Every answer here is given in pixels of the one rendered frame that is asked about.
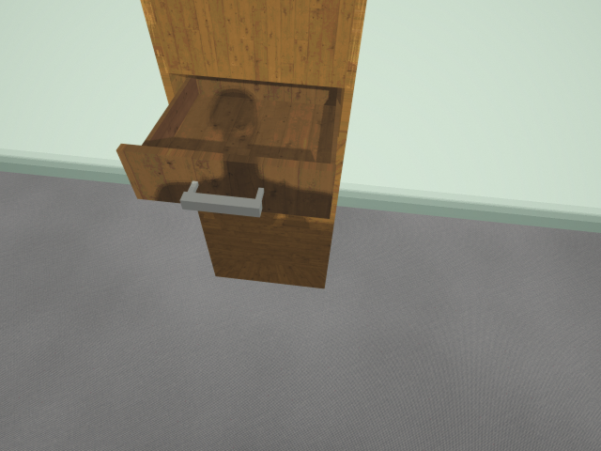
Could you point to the drawer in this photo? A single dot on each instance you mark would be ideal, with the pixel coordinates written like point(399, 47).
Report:
point(234, 136)

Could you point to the cabinet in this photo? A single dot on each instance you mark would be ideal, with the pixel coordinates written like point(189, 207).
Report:
point(302, 42)

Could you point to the handle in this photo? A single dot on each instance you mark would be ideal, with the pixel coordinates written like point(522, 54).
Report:
point(221, 203)

